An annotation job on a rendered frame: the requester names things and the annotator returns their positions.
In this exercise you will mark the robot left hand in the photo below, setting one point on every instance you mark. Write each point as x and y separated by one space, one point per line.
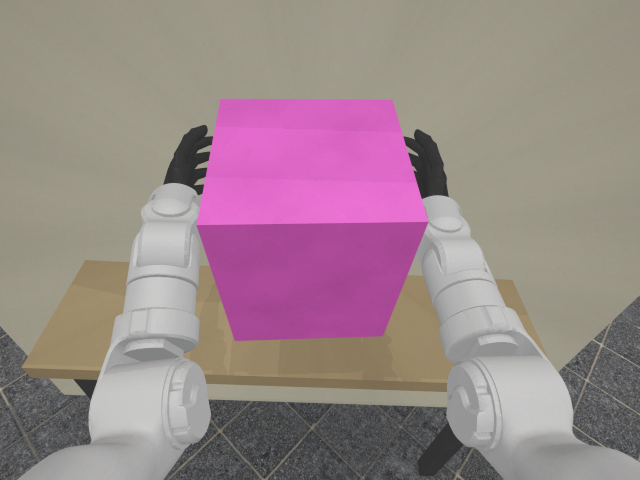
182 167

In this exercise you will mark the robot right upper arm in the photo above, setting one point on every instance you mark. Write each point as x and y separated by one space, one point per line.
516 411

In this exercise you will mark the carton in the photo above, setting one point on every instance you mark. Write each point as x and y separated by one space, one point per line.
310 216

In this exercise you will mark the table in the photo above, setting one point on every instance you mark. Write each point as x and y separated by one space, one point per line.
408 357

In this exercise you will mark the left robot forearm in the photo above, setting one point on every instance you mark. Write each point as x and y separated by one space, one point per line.
158 320

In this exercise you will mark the robot left upper arm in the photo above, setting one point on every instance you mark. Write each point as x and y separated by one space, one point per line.
143 416

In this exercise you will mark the right robot forearm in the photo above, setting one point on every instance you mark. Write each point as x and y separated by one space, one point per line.
473 316

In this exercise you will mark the robot right hand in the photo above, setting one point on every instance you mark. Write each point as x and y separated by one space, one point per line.
429 174

